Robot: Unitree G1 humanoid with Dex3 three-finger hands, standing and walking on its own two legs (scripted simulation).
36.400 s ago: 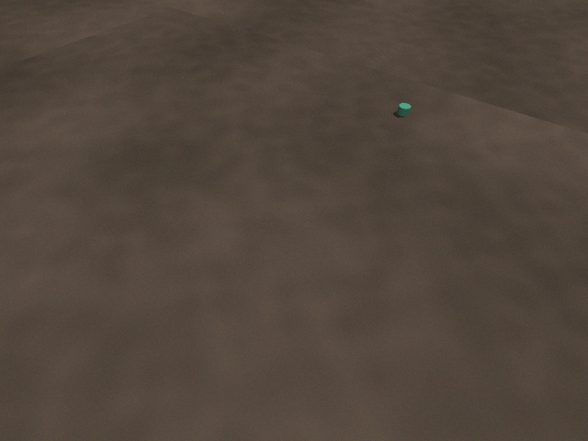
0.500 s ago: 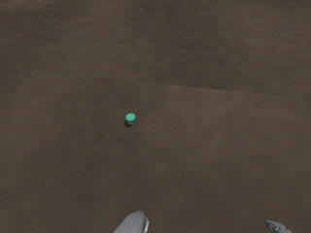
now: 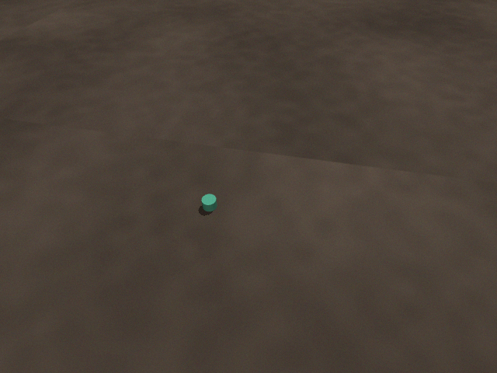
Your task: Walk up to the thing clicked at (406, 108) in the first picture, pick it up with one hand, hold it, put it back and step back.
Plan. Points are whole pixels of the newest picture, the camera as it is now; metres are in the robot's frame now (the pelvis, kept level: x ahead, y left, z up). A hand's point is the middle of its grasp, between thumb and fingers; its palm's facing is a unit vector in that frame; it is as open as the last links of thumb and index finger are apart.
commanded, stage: step back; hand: left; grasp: from above
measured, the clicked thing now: (209, 202) +1.05 +0.24 -0.73
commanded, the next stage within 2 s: stand in 0.56 s
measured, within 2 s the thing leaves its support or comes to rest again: neither
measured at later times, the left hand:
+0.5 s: hand out of the picture +0.12 +0.29 -0.15, palm faces +0.02 -0.93 -0.36, open 7.4 cm
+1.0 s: hand out of the picture +0.13 +0.28 -0.14, palm faces -0.03 -0.94 -0.34, open 7.4 cm
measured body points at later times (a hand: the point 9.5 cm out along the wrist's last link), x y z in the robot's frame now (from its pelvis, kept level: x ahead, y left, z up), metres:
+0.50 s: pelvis +0.04 +0.02 +0.00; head +0.06 +0.03 +0.45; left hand +0.12 +0.34 -0.12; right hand +0.16 -0.27 -0.12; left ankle +0.07 +0.15 -0.73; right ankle +0.03 -0.11 -0.73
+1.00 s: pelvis +0.04 +0.02 +0.02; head +0.05 +0.03 +0.47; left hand +0.13 +0.32 -0.11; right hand +0.12 -0.28 -0.11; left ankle +0.07 +0.15 -0.73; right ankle +0.03 -0.11 -0.73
